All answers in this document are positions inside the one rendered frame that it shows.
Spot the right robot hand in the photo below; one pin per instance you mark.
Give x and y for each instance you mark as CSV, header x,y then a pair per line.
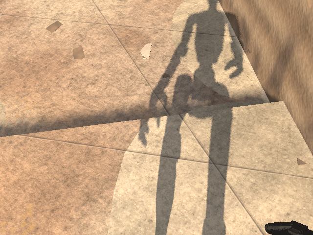
x,y
287,228

